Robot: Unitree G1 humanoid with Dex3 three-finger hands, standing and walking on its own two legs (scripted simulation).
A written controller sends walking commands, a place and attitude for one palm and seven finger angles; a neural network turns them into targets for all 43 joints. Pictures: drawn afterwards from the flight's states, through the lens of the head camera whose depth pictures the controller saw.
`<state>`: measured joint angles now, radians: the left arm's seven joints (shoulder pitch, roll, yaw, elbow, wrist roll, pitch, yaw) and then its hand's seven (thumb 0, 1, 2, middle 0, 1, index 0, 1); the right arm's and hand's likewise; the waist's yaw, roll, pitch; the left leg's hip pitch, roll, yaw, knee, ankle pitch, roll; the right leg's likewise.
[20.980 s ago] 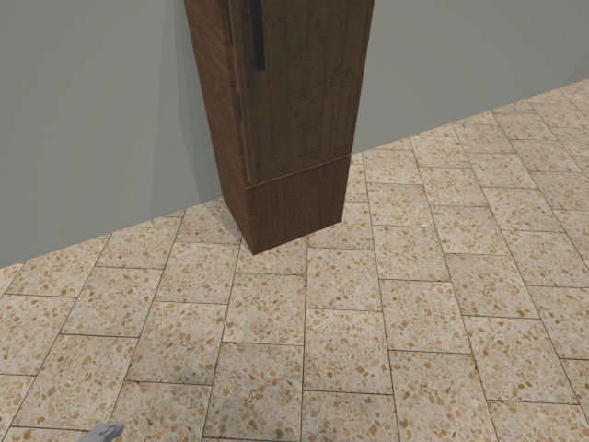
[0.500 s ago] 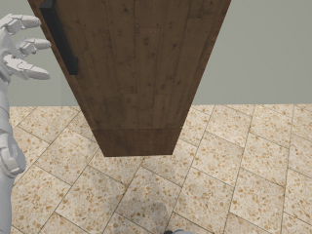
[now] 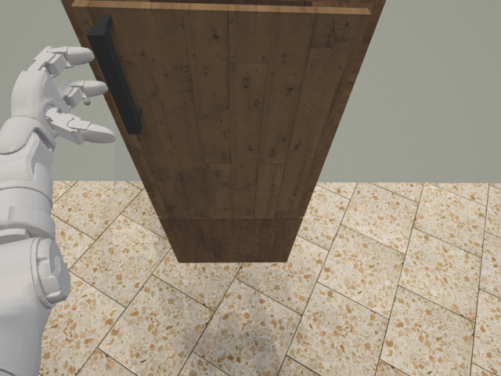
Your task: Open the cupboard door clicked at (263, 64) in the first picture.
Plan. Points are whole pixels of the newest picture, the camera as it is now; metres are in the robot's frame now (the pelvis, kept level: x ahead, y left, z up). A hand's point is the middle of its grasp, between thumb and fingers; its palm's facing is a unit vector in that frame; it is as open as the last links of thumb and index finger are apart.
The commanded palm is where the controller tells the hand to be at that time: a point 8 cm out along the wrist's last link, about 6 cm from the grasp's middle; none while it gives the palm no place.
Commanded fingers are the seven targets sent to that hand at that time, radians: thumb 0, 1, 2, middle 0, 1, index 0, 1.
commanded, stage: slide the fingers in behind the handle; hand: left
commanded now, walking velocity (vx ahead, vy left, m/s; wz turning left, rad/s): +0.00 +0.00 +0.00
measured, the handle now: (121, 80) +0.53 +0.18 +0.16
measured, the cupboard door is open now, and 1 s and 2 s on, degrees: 0 0 1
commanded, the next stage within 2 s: close the thumb around the handle in 0.88 s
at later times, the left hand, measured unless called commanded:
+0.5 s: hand (100, 109) +0.47 +0.20 +0.16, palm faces +0.06 -1.00 -0.02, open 15.5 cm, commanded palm +0.45 +0.21 +0.16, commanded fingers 0.00 -0.50 0.30 -0.30 -1.20 -0.30 -1.20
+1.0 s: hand (125, 100) +0.47 +0.16 +0.17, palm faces -0.02 -1.00 -0.01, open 13.9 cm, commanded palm +0.45 +0.22 +0.16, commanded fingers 0.00 -0.39 0.35 -0.31 -1.21 -0.31 -1.21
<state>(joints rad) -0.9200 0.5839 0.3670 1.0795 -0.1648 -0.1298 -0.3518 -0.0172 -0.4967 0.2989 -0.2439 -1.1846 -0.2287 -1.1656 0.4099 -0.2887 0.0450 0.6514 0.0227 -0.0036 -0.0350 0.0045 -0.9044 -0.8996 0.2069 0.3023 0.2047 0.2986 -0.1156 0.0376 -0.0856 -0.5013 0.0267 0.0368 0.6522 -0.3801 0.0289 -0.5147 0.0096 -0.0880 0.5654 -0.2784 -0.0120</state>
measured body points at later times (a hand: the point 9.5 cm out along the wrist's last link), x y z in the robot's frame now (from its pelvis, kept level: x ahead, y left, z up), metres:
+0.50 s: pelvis -0.01 -0.01 +0.00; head +0.05 -0.01 +0.45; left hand +0.46 +0.25 +0.17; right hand +0.03 -0.27 -0.12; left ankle -0.05 +0.09 -0.72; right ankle -0.01 -0.12 -0.72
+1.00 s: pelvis -0.02 -0.02 +0.00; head +0.04 -0.02 +0.45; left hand +0.47 +0.22 +0.18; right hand +0.00 -0.28 -0.12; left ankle -0.05 +0.09 -0.72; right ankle -0.01 -0.12 -0.72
